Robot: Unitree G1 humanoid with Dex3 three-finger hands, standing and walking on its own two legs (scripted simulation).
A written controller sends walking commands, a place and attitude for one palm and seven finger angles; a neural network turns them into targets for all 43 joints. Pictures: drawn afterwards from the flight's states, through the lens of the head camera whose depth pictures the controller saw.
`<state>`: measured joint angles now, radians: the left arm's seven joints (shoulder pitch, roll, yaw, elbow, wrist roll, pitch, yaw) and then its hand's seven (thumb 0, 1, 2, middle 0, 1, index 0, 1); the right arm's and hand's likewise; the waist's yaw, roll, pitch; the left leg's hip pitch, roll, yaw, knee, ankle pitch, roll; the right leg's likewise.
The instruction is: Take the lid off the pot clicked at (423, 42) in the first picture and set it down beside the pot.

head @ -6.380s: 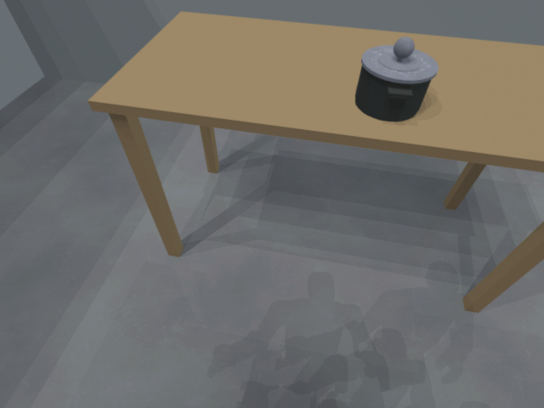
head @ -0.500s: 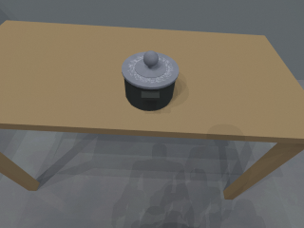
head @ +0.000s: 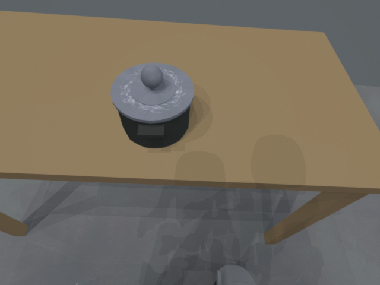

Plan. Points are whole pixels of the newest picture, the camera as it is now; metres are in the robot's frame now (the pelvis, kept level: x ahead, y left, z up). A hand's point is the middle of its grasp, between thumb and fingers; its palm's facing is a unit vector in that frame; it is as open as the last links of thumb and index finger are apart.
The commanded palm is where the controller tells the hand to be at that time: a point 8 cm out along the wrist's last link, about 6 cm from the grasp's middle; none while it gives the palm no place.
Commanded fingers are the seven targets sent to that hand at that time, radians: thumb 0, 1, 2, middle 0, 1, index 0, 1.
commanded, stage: come to a stop and stand still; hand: left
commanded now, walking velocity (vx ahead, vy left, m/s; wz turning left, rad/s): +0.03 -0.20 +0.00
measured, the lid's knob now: (151, 76) +0.48 +0.11 +0.15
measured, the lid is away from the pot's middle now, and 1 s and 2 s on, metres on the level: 0.00 0.00 0.00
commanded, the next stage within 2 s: look again from close up in 1.50 s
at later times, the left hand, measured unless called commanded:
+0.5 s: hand out of the picture +0.06 +0.14 -0.19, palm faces +0.06 -0.98 -0.20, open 7.3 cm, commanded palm none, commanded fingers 0.00 0.90 0.90 -0.20 -0.30 -0.20 -0.30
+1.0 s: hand out of the picture -0.08 +0.16 -0.18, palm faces +0.03 -0.98 -0.21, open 7.4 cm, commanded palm none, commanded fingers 0.00 0.90 0.90 -0.20 -0.30 -0.20 -0.30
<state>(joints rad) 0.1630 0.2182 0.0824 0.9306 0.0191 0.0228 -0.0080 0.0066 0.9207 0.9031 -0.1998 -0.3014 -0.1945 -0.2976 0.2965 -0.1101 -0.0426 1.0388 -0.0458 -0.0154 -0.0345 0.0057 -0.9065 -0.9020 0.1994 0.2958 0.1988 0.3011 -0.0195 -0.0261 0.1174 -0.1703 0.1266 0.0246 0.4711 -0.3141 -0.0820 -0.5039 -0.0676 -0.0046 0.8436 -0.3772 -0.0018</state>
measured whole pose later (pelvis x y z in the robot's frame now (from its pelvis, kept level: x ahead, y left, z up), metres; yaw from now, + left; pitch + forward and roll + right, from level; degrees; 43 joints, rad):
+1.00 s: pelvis -0.05 -0.01 -0.01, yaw -2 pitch -2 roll -1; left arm 0.43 0.14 0.00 0.99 0.03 0.02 0.05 0.00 0.91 0.90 -0.20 -0.30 -0.20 -0.30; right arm 0.28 -0.17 -0.04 0.95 -0.02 0.04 -0.01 0.01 -0.91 -0.90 0.20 0.30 0.19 0.30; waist 0.01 0.02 0.01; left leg -0.39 -0.07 0.10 0.60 -0.27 0.05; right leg -0.23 0.00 -0.04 0.57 -0.31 -0.03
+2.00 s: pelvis -0.05 +0.00 +0.00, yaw -4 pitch +0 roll +0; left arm 0.35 0.12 -0.01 1.10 0.02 -0.02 0.04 0.00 0.91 0.90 -0.20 -0.30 -0.20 -0.30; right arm 0.29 -0.14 -0.02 1.08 -0.01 -0.02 -0.03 0.02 -0.94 -0.90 0.20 0.30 0.19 0.30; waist 0.01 -0.02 0.04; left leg -0.23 -0.06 0.04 0.44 -0.21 0.07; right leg -0.20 -0.02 0.00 0.45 -0.24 0.02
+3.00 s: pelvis -0.01 -0.01 +0.00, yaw -2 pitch +0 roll +0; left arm 0.49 0.22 -0.06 0.45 -0.04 0.08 0.16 0.07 0.98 0.90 -0.25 -0.35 -0.24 -0.34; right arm 0.38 -0.17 0.01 0.98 0.06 -0.20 -0.05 0.04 -0.94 -0.90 0.20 0.30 0.20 0.30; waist 0.02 0.00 0.03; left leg -0.19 -0.05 0.01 0.46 -0.27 0.04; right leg -0.14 -0.02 -0.03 0.45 -0.31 0.00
